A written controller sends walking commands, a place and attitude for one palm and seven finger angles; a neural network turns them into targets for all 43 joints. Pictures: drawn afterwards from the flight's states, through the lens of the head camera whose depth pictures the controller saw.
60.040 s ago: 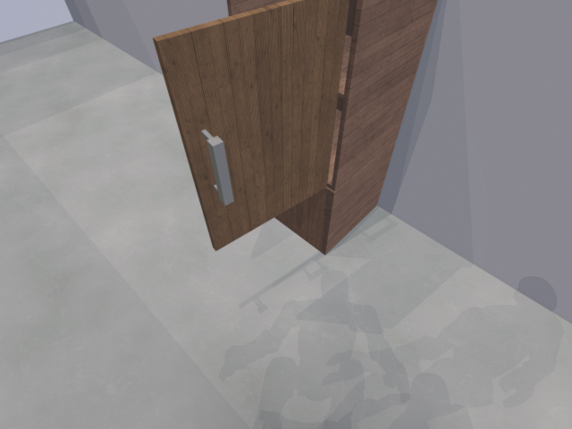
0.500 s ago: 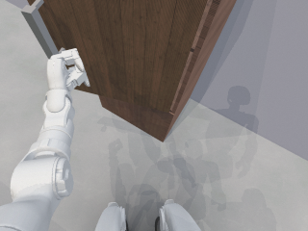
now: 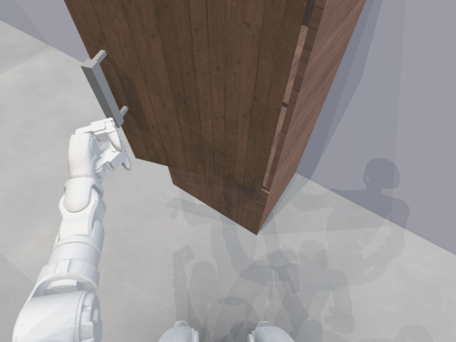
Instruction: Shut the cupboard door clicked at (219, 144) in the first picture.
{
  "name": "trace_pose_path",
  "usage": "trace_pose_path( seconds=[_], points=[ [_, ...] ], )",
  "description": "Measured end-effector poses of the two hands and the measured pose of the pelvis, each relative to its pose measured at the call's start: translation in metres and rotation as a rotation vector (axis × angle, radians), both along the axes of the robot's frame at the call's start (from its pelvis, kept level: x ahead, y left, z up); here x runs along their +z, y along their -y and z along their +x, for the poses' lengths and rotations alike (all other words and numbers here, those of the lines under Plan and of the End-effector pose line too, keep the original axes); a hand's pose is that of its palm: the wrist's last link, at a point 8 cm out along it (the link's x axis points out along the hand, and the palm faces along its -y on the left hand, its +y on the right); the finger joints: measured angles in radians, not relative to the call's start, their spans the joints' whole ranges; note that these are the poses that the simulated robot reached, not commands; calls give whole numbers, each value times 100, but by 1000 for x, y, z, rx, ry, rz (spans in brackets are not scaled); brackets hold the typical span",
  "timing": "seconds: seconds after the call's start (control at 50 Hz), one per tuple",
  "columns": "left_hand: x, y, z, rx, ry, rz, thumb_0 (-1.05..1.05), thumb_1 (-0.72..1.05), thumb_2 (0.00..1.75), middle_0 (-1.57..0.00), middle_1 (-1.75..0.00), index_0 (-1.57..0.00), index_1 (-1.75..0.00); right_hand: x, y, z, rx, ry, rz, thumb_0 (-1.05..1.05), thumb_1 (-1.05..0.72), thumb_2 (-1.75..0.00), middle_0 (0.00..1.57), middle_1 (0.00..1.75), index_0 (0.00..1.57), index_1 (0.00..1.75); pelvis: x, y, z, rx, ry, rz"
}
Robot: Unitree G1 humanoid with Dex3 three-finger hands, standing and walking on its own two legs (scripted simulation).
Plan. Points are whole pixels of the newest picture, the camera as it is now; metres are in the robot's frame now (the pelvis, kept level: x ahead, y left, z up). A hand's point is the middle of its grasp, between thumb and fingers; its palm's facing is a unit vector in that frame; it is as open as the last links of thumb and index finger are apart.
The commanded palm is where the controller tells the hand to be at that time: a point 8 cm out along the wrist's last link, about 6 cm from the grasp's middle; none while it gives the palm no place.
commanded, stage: draw the hand back to the body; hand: left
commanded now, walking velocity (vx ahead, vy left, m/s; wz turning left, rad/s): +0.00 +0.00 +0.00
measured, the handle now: (109, 91) +0.64 +0.25 +0.03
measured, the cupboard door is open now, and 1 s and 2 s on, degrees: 17 17 17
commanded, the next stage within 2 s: step back with the hand held close in 1.28 s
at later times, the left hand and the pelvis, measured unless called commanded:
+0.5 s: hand (40, 202) +0.30 +0.23 +0.15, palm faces +0.27 -0.93 -0.25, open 3.4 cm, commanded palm +0.25 +0.27 +0.17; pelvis +0.02 +0.01 +0.05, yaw +2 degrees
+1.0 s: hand out of the picture +0.20 +0.28 +0.22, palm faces +0.49 -0.76 -0.43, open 6.8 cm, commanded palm +0.16 +0.31 +0.23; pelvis +0.03 +0.00 +0.06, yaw +2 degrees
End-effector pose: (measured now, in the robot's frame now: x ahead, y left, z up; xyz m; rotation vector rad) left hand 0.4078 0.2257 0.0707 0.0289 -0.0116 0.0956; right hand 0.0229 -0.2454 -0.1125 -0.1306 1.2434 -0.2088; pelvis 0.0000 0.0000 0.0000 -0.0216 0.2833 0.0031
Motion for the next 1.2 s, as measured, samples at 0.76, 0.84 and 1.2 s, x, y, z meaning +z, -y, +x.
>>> trace_pose_path(
  seconds=[0.76, 0.84, 1.2],
  points=[
    [131, -73, -209, 322, 2, 343, 2, 90, 90, -63, -77, -63, -77, 92, -55, 194, 257, 537, 43, 1, -90, -90, 21, 30, 20, 30, 60, -7, 29, 35, 320, 26],
    [145, -79, -227, 359, 23, 390, 2, 89, 90, -52, -65, -52, -65, 87, -49, 188, 248, 521, 37, 1, -90, -90, 21, 30, 20, 30, 60, -5, 30, 34, 324, 26],
    [153, -75, -251, 396, 55, 419, 2, 89, 90, -22, -32, -22, -32, 89, -27, 180, 220, 550, -7, 1, -90, -90, 21, 30, 20, 30, 59, 2, 23, 33, 335, 29]
  ],
)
